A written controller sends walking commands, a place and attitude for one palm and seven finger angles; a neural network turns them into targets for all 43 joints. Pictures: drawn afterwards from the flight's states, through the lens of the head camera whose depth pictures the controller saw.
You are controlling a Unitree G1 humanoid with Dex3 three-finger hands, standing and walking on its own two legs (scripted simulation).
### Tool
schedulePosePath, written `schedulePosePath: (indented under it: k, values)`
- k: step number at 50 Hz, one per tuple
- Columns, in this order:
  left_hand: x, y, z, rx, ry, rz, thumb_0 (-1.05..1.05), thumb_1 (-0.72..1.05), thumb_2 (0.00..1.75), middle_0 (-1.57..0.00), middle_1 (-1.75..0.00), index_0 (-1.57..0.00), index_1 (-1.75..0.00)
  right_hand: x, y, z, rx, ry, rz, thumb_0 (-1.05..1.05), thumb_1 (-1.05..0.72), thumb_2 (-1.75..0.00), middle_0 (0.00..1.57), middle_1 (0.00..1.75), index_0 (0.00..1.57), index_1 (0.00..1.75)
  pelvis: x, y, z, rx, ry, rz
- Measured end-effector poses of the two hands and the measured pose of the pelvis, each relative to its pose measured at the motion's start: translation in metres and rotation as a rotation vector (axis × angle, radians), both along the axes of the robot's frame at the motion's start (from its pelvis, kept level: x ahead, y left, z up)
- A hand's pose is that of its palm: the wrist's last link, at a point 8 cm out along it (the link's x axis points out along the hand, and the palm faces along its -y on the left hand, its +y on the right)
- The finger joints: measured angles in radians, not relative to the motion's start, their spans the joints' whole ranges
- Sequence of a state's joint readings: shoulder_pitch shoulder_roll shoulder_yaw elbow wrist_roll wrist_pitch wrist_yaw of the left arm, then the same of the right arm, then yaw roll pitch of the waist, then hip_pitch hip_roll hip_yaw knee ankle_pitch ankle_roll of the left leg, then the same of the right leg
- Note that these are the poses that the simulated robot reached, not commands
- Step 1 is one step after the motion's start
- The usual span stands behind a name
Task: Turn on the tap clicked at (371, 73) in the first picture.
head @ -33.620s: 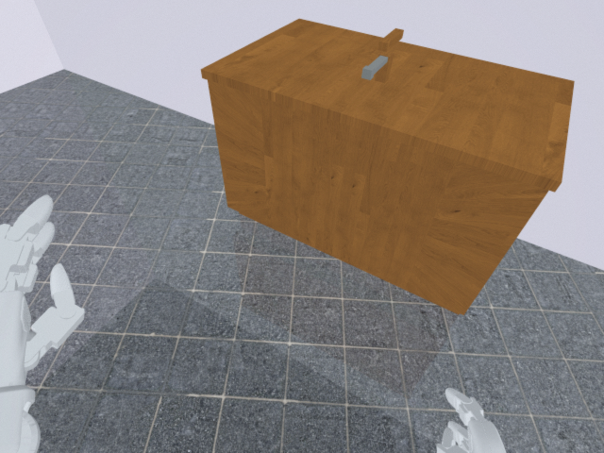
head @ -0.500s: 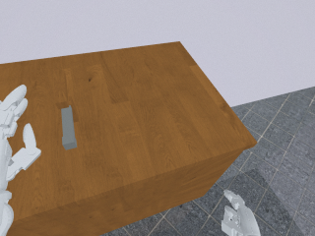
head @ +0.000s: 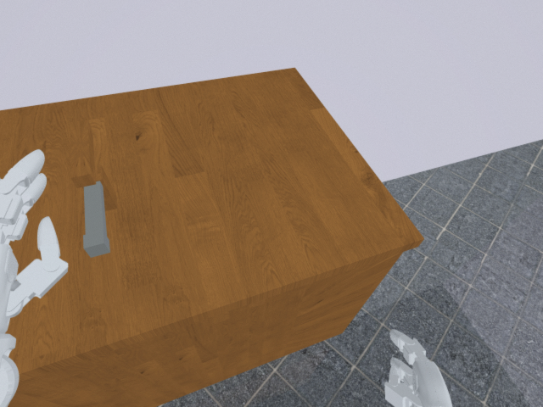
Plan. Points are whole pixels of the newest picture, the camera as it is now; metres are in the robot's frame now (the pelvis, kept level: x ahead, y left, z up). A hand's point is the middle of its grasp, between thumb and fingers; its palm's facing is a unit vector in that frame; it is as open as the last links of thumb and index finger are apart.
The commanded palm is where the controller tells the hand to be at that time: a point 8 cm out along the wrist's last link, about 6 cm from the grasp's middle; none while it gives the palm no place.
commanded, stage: shuffle to correct the standing spot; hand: left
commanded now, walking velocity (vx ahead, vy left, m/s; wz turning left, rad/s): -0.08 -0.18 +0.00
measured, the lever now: (96, 244) +0.32 +0.30 +0.02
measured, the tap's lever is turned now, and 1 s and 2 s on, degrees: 0 0 0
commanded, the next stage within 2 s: come to a stop and stand still in 0.12 s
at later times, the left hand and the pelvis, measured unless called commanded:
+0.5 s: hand (95, 275) +0.22 +0.21 +0.15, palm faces +0.36 -0.84 -0.41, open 7.4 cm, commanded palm +0.16 +0.25 +0.17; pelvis +0.01 -0.03 +0.00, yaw +1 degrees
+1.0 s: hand (41, 264) +0.22 +0.27 +0.15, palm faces +0.37 -0.84 -0.40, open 7.4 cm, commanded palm +0.17 +0.30 +0.17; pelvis +0.01 +0.02 +0.00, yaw +1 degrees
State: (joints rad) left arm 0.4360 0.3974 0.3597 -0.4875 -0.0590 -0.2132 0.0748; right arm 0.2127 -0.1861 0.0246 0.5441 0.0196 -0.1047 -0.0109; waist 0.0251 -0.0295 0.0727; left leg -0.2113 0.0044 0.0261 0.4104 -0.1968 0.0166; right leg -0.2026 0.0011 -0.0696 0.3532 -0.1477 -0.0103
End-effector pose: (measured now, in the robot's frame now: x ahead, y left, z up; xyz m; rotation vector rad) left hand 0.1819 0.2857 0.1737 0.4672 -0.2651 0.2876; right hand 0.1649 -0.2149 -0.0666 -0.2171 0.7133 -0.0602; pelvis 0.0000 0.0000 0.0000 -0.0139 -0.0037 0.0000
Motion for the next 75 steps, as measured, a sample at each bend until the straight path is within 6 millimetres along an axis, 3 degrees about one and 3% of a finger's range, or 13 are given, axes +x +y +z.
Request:
schedulePosePath:
  k: [15, 23, 29, 42, 50, 66, 68, 71, 75]
  values:
    - [-0.002, -0.040, -0.002, -0.009, 0.037, 0.008, 0.01, 0.89, 0.90, -0.21, -0.30, -0.21, -0.30, 0.004, -0.046, -0.004, -0.006, -0.028, -0.023, 0.01, -0.91, -0.90, 0.20, 0.30, 0.20, 0.29, -0.004, -0.036, -0.004, 0.000, 0.013, -0.010]
    - [-0.005, -0.040, -0.004, -0.016, 0.054, 0.047, 0.01, 0.89, 0.90, -0.21, -0.30, -0.21, -0.30, -0.001, -0.059, -0.011, -0.030, 0.009, -0.048, 0.01, -0.91, -0.90, 0.20, 0.30, 0.20, 0.29, 0.003, -0.036, -0.004, -0.008, 0.017, 0.010]
    - [-0.005, -0.022, -0.006, -0.017, 0.057, 0.086, 0.01, 0.89, 0.90, -0.21, -0.30, -0.21, -0.30, 0.001, -0.048, -0.013, -0.038, 0.032, -0.044, 0.01, -0.91, -0.90, 0.20, 0.30, 0.20, 0.29, 0.009, -0.025, -0.003, -0.002, 0.006, 0.016]
    - [0.001, 0.005, -0.004, -0.023, 0.020, 0.051, 0.02, 0.89, 0.90, -0.21, -0.30, -0.21, -0.30, 0.023, 0.008, 0.002, -0.003, -0.027, 0.018, 0.01, -0.91, -0.90, 0.20, 0.30, 0.20, 0.29, 0.010, 0.003, 0.000, 0.001, -0.006, 0.015]
    - [0.000, 0.023, -0.006, -0.017, 0.024, 0.064, 0.01, 0.89, 0.90, -0.21, -0.30, -0.21, -0.30, 0.022, 0.027, 0.002, 0.000, -0.016, 0.039, 0.01, -0.91, -0.90, 0.20, 0.30, 0.20, 0.30, 0.009, 0.016, 0.000, -0.001, -0.002, 0.015]
    - [0.003, 0.021, -0.003, 0.009, 0.028, 0.049, 0.01, 0.89, 0.90, -0.21, -0.30, -0.21, -0.30, 0.010, 0.018, -0.007, -0.005, 0.025, 0.007, 0.01, -0.91, -0.90, 0.20, 0.30, 0.20, 0.30, 0.011, 0.018, 0.000, -0.001, 0.000, 0.020]
    - [0.010, 0.031, 0.014, 0.142, -0.021, 0.048, 0.02, 0.88, 0.90, -0.21, -0.30, -0.21, -0.30, 0.009, 0.016, -0.009, -0.034, 0.029, 0.047, 0.01, -0.91, -0.90, 0.20, 0.30, 0.20, 0.29, 0.007, 0.014, -0.002, -0.005, 0.008, 0.027]
    - [0.017, 0.049, 0.025, 0.121, -0.110, 0.102, 0.01, 0.88, 0.90, -0.21, -0.30, -0.21, -0.30, 0.006, 0.013, -0.009, -0.021, 0.020, 0.059, 0.01, -0.91, -0.90, 0.20, 0.30, 0.20, 0.29, 0.003, 0.012, -0.003, -0.003, 0.006, 0.008]
    - [0.012, 0.028, 0.013, 0.028, -0.092, 0.062, 0.01, 0.89, 0.90, -0.20, -0.30, -0.20, -0.30, 0.003, 0.006, -0.005, 0.005, -0.039, 0.016, 0.01, -0.91, -0.90, 0.20, 0.30, 0.20, 0.30, 0.002, 0.016, -0.004, -0.001, -0.005, -0.006]
